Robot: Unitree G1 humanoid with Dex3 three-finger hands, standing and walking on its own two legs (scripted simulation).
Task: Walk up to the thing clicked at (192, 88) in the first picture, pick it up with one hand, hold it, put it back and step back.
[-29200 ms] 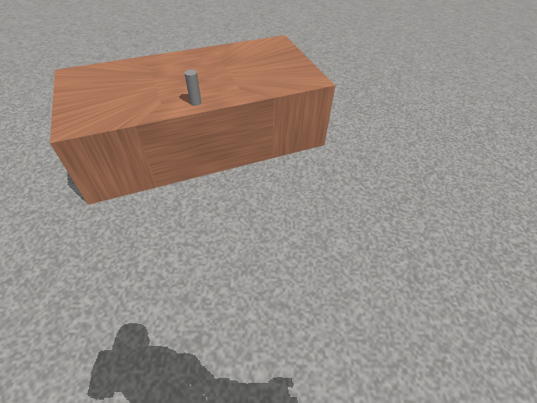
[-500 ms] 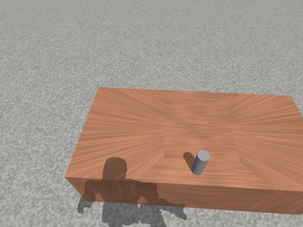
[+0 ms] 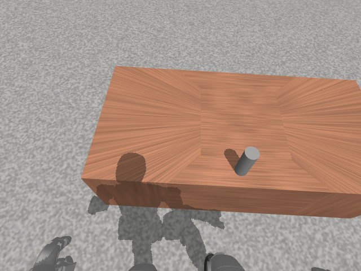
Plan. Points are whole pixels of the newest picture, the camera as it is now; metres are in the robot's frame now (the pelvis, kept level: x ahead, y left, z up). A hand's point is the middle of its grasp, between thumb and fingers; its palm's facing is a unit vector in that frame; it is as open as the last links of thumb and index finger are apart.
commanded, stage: step back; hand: right
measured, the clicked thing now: (246, 162) +0.49 -0.25 -0.29
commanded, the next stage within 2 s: none
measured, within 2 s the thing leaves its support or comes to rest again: neither
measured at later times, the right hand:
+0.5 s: hand out of the picture +0.01 -0.25 -0.15, palm faces +0.06 +0.94 -0.35, open 7.4 cm
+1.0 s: hand out of the picture -0.11 -0.23 -0.11, palm faces -0.01 +0.89 -0.46, open 7.4 cm
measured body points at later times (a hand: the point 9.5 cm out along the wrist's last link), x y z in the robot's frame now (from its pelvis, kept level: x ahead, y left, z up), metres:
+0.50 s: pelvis -0.08 +0.01 +0.00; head -0.02 -0.01 +0.45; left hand +0.05 +0.30 -0.11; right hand +0.01 -0.30 -0.13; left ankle -0.06 +0.12 -0.69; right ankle -0.08 -0.10 -0.72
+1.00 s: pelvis -0.20 +0.04 +0.01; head -0.14 +0.08 +0.45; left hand -0.09 +0.35 -0.13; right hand -0.11 -0.27 -0.08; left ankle -0.15 +0.15 -0.72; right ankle -0.26 -0.12 -0.62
